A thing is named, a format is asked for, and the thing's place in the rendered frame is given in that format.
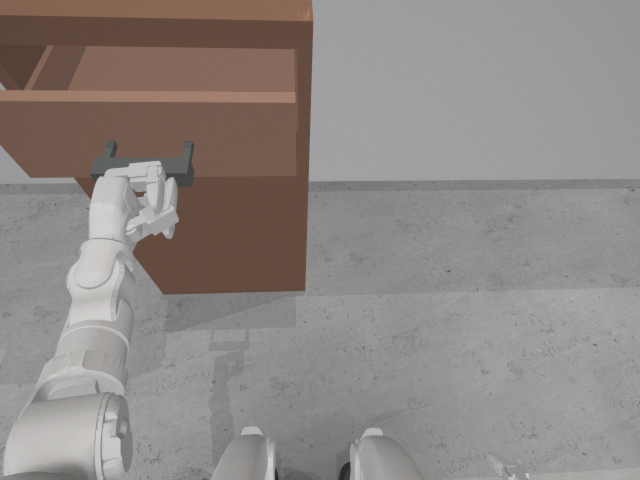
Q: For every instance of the robot right hand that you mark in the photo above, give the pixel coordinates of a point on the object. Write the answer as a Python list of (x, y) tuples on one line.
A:
[(506, 469)]

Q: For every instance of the handle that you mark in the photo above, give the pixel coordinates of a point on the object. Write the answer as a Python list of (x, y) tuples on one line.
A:
[(178, 167)]

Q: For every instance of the robot left forearm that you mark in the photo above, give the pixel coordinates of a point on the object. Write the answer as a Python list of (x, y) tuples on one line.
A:
[(92, 349)]

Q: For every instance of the robot left hand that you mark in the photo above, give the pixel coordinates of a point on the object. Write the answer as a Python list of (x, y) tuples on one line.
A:
[(114, 203)]

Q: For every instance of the robot left shin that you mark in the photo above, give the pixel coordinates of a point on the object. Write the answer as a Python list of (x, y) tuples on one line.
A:
[(251, 430)]

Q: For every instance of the left robot upper arm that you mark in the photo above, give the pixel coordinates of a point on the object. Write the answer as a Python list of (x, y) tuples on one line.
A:
[(85, 437)]

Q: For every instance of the cabinet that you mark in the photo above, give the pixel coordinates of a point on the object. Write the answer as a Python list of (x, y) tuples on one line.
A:
[(235, 234)]

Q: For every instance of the drawer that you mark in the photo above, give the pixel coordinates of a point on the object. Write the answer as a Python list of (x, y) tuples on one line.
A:
[(237, 105)]

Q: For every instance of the robot right thigh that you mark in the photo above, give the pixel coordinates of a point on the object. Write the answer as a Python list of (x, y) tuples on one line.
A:
[(378, 457)]

